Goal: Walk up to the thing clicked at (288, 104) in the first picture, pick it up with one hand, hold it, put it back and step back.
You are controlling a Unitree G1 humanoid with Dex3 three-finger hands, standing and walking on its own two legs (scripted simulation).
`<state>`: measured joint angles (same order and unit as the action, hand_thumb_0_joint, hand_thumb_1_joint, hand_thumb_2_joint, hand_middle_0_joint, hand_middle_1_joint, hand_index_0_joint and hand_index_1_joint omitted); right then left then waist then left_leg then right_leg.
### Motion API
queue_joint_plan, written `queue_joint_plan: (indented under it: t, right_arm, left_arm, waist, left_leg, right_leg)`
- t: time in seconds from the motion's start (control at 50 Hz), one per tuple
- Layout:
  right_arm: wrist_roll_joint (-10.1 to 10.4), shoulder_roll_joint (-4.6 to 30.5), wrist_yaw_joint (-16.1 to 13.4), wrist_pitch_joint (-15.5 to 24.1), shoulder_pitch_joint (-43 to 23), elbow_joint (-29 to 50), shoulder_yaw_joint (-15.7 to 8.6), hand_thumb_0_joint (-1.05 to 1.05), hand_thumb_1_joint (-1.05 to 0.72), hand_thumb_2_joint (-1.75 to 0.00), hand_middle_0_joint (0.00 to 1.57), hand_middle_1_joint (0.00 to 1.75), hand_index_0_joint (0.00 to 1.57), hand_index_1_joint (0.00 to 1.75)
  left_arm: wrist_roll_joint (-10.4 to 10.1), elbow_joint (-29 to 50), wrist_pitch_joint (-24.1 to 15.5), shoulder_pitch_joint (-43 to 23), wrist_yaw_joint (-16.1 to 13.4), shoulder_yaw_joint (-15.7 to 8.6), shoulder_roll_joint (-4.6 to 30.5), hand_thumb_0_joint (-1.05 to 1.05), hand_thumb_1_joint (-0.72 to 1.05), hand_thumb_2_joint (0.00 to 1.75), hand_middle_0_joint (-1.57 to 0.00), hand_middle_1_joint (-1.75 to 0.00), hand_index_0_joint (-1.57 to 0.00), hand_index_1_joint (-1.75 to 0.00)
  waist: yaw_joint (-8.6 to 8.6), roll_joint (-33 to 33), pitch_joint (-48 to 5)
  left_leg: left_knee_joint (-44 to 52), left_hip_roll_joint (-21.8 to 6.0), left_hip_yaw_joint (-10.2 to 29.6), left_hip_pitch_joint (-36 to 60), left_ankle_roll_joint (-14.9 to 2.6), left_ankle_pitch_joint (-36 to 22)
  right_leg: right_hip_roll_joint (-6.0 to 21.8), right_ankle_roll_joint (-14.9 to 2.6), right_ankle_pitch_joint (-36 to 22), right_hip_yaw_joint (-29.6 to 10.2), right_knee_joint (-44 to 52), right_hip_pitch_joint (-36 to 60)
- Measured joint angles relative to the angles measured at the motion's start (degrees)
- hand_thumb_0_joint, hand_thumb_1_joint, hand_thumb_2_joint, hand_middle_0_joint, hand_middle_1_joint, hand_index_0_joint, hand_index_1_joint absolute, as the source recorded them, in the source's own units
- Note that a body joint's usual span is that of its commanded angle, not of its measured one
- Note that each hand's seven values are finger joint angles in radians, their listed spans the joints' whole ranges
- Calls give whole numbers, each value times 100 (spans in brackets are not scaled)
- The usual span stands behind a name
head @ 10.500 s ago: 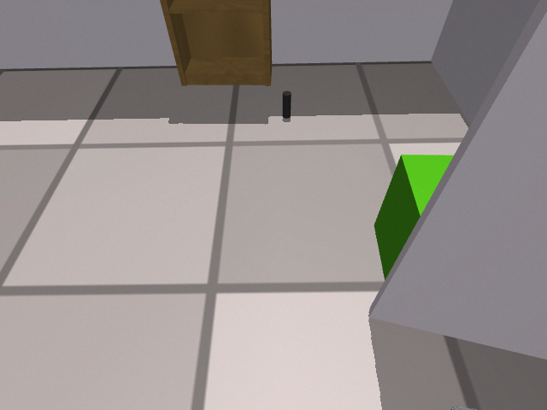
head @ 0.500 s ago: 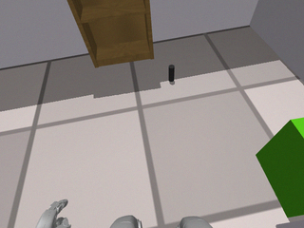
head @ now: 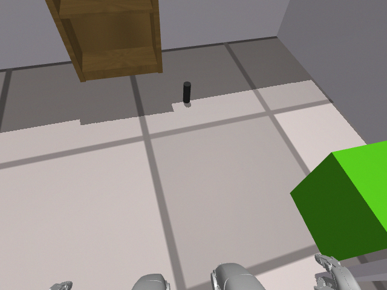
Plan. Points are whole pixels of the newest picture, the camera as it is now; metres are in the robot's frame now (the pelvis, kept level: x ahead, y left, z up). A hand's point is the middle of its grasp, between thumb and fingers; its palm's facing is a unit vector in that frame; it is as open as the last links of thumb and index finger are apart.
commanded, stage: walk up
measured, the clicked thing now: (186, 92) +1.33 +0.02 -0.69
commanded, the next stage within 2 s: stand in 1.04 s
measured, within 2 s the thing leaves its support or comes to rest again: neither
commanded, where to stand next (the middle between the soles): +0.04 +0.01 m, yaw -4 degrees
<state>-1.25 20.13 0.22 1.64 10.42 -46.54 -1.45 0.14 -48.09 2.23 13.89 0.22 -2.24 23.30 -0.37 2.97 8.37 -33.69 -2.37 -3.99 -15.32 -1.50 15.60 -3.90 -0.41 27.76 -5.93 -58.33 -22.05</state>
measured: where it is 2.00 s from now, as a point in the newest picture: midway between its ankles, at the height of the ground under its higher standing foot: outside the picture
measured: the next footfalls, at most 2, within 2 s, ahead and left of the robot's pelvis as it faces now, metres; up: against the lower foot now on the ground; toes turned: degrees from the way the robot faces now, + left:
right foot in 0.18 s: +0.04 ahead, -0.15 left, +0.00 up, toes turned -2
left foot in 0.44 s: +0.04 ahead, +0.14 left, +0.00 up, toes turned -4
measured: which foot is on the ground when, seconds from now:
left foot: down 0.00-0.20, up 0.22-0.42, down 0.44-1.00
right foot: up 0.00-0.16, down 0.18-1.00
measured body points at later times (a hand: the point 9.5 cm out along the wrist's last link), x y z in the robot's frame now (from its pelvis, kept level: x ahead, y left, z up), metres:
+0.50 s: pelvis -0.02 -0.01 -0.01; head +0.01 -0.03 +0.44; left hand +0.11 +0.29 -0.11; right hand +0.04 -0.32 -0.15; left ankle +0.00 +0.14 -0.73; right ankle +0.00 -0.14 -0.73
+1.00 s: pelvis -0.01 +0.00 +0.01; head -0.01 -0.01 +0.46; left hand +0.10 +0.30 -0.11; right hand +0.04 -0.31 -0.12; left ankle +0.00 +0.14 -0.73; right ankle +0.00 -0.14 -0.73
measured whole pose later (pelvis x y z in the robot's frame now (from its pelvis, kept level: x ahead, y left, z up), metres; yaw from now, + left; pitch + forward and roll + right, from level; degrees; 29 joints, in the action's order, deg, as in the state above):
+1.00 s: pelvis -0.01 +0.00 +0.01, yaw -6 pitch -3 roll +0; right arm -0.1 20.7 1.3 0.5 5.2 -63.4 -0.4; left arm 0.3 -65.4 -0.6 5.3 0.5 -0.6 20.1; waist 0.1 -1.1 3.4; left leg -22.5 -2.3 -0.8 -7.3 1.7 12.2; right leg 0.8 2.0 10.1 -4.2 -22.4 -9.5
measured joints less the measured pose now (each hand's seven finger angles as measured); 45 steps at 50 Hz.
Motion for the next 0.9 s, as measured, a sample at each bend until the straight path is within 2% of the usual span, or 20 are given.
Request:
queue_joint_plan:
  t: [0.08,0.12,0.16,0.2,0.22,0.26,0.3,0.36,0.42,0.44,0.46,0.48,0.52,0.58,0.68,0.9]
  right_arm:
    - [-32,78,49,-77,-74,81,15,0,-90,-90,20,30,20,30]
    - [-47,138,80,-160,-109,118,-1,0,-90,-90,20,30,20,30]
    - [-32,204,111,-253,-125,124,-23,0,-90,-90,20,30,20,30]
    - [20,302,114,-359,-170,25,-70,0,-90,-90,20,30,20,30]
    - [45,317,101,-418,-174,-43,-87,0,-90,-90,20,30,20,30]
    - [76,297,80,-513,-175,-167,-83,0,-91,-90,20,30,20,30]
    - [119,298,96,-527,-204,-272,-70,0,-91,-90,20,30,20,30]
    - [172,306,112,-473,-206,-420,-51,0,-91,-90,20,30,20,30]
    - [157,292,125,-413,-163,-592,-17,0,-91,-90,20,30,20,30]
    - [145,279,122,-387,-151,-661,-16,0,-91,-90,20,30,20,30]
    - [127,224,109,-356,-161,-755,-21,0,-91,-90,20,30,20,30]
    - [105,154,99,-329,-164,-842,-16,0,-91,-90,20,29,20,30]
    - [82,87,110,-283,-104,-971,29,0,-91,-90,20,29,20,30]
    - [85,61,145,-279,-64,-1175,90,0,-91,-90,20,30,20,30]
    - [74,43,146,-183,-75,-1403,139,0,-91,-90,20,30,20,30]
    - [98,60,111,-118,-393,-1646,128,0,-91,-90,20,30,20,30]
  left_arm:
    - [-10,-134,-98,19,-2,18,16,0,91,90,-20,-30,-20,-30]
    - [6,-185,-161,43,-26,26,20,0,91,90,-20,-30,-20,-30]
    - [30,-241,-233,71,-62,14,26,0,91,90,-20,-30,-20,-30]
    - [81,-343,-307,39,-116,-12,-71,0,91,90,-20,-30,-20,-30]
    - [116,-362,-343,47,-131,-5,-115,0,91,90,-20,-30,-20,-30]
    - [153,-358,-398,87,-136,44,-143,0,91,90,-20,-30,-20,-30]
    - [151,-371,-430,88,-140,69,-184,0,90,90,-20,-30,-20,-30]
    - [142,-401,-460,-21,-145,102,-236,0,90,90,-20,-30,-20,-30]
    - [137,-378,-454,-189,-130,122,-241,0,90,90,-20,-30,-20,-30]
    - [125,-378,-437,-261,-122,125,-235,0,90,90,-21,-30,-20,-30]
    - [104,-401,-408,-359,-116,116,-213,0,90,90,-21,-30,-20,-30]
    - [76,-435,-371,-448,-114,103,-194,0,90,90,-20,-30,-20,-30]
    - [15,-516,-320,-551,-109,110,-220,0,90,90,-20,-30,-20,-30]
    - [30,-701,-330,-648,-70,155,-281,0,90,90,-20,-30,-20,-30]
    - [-1,-1016,-314,-782,-9,188,-331,0,90,90,-20,-30,-20,-30]
    - [5,-1569,-294,-876,36,174,-328,0,90,90,-20,-30,-20,-30]
  waist:
    - [19,-122,10]
    - [38,-224,-4]
    - [47,-336,-38]
    - [74,-657,-12]
    - [87,-759,-39]
    - [-2,-750,-138]
    - [-39,-749,-163]
    - [16,-791,-172]
    - [35,-754,-195]
    - [56,-723,-199]
    - [62,-605,-160]
    - [47,-453,-128]
    - [42,-333,-204]
    - [84,-338,-346]
    - [142,-226,-506]
    - [83,-334,-509]
  left_leg:
    - [-59,-88,-85,-8,31,39]
    - [-262,-148,-129,-90,62,147]
    - [-564,-212,-157,-203,108,308]
    - [-919,-405,-39,-300,134,479]
    - [-1040,-382,97,-345,109,661]
    - [-1429,-134,320,-451,71,1281]
    - [-1652,1,462,-470,37,1456]
    - [-1433,5,601,-382,44,1256]
    - [-747,-34,598,-95,86,1017]
    - [-425,-27,583,37,125,737]
    - [-239,37,548,119,239,381]
    - [-118,113,478,205,319,259]
    - [25,125,416,273,370,193]
    - [103,8,438,330,362,179]
    - [425,14,388,498,344,21]
    - [993,3,336,737,323,-278]
  right_leg:
    - [334,108,-193,177,802,223]
    - [415,118,-253,338,1265,392]
    - [422,71,-623,512,1904,673]
    - [240,42,-832,643,2077,815]
    - [201,20,-788,673,2032,812]
    - [253,-30,-730,543,1920,713]
    - [299,-36,-774,419,1956,684]
    - [338,-2,-887,397,2095,665]
    - [365,39,-910,391,2064,568]
    - [383,60,-890,401,2007,527]
    - [451,87,-865,365,1938,509]
    - [529,116,-861,289,1908,514]
    - [544,142,-955,229,2062,566]
    - [439,163,-1160,264,2452,760]
    - [452,186,-1359,223,2828,939]
    - [457,233,-1718,186,3484,1202]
